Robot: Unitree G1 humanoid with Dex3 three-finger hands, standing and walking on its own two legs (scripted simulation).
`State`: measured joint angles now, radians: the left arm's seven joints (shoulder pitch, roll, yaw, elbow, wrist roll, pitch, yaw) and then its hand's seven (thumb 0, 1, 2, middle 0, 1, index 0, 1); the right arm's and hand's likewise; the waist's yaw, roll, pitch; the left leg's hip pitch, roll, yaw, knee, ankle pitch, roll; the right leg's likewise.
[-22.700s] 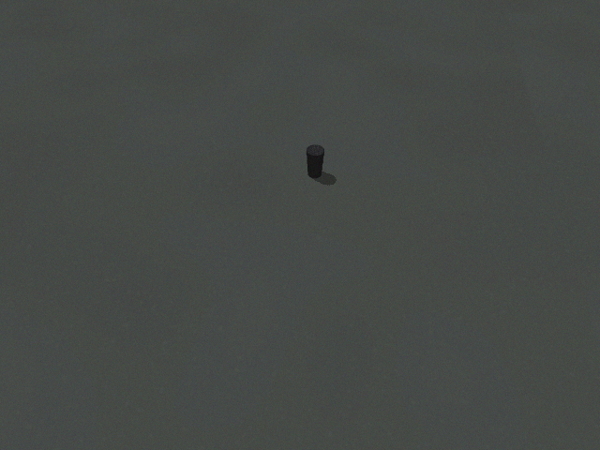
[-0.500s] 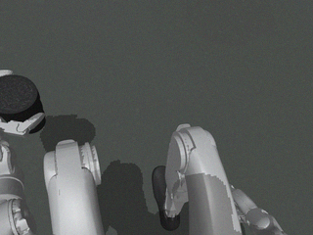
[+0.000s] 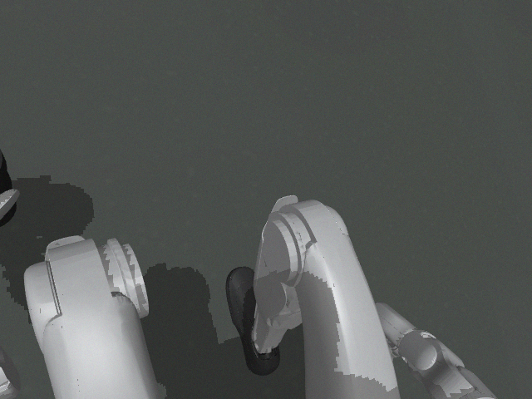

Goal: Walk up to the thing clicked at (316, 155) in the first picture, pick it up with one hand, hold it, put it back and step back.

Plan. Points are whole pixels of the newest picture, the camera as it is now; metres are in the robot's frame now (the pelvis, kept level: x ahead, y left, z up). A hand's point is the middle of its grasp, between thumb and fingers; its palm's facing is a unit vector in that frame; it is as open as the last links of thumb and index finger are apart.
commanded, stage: lower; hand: left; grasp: from the side
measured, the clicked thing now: out of the picture +0.42 +0.29 -0.18
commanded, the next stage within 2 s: loosen in 0.68 s
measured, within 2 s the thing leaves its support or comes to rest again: rests again in 1.60 s
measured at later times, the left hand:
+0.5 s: hand out of the picture +0.42 +0.29 -0.17, palm faces +0.41 -0.91 -0.01, open 11.7 cm
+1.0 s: hand out of the picture +0.42 +0.29 -0.17, palm faces +0.41 -0.91 +0.00, open 11.7 cm
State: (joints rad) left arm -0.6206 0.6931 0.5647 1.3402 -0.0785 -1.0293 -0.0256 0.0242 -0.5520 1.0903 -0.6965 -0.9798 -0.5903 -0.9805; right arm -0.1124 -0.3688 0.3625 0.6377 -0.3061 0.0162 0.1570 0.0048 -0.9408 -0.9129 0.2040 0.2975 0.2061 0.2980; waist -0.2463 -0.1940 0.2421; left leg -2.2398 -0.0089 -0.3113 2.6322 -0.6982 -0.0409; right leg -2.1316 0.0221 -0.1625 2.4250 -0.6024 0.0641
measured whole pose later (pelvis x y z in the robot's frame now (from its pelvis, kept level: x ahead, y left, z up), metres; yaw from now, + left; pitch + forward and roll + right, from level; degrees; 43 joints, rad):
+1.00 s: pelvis -0.01 +0.01 +0.00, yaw -3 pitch +11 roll -18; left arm -0.63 0.82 0.54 1.48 -0.06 -1.16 0.06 0.01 -0.47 0.88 -0.74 -0.84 -0.65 -0.83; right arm -0.17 -0.38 0.50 0.57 -0.37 0.01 0.16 0.00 -0.92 -0.90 0.21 0.30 0.21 0.30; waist -0.25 -0.28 0.32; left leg -2.20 0.01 -0.38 2.68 -0.70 -0.01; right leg -2.06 0.06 -0.22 2.39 -0.57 0.07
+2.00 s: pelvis +0.00 +0.01 +0.04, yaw +2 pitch +24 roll -13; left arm -0.54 0.75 0.53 1.02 0.06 -0.57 -0.12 -0.01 -0.57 0.08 -0.06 -0.04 -0.05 -0.05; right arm 0.01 -0.29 0.18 0.60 -0.11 0.09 0.11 0.01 -0.92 -0.91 0.21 0.30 0.21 0.30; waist -0.13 -0.11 0.02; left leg -2.23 0.02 -0.21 2.47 -0.67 0.02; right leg -2.12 0.00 -0.11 2.30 -0.61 0.03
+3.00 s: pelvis +0.09 +0.00 +0.41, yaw +12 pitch +13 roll -2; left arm 0.36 0.24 0.01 0.09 -0.02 0.27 0.19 -0.01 -0.56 0.05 -0.05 -0.05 -0.05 -0.05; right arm 0.29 -0.21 0.02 0.50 0.04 -0.03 -0.19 0.01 -0.90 -0.90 0.20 0.30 0.21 0.30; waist -0.04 0.03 -0.16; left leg -0.81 0.06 -0.04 1.10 -0.52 -0.03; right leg -0.78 -0.02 -0.06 1.04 -0.49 0.01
